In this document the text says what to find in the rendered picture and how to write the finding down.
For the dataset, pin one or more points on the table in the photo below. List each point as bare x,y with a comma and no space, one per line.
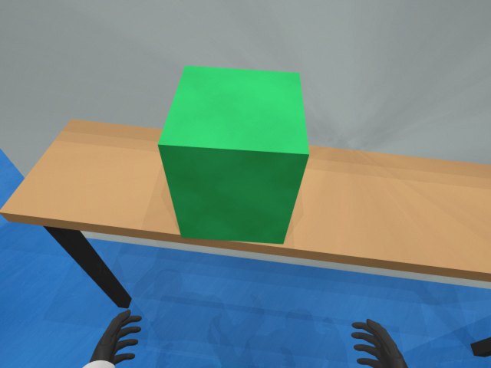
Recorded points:
379,210

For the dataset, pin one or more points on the right robot hand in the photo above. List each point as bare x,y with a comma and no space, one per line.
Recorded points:
385,349

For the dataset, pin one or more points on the carton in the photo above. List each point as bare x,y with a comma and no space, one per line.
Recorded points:
234,149

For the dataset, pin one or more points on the left robot hand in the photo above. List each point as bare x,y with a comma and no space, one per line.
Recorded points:
108,345

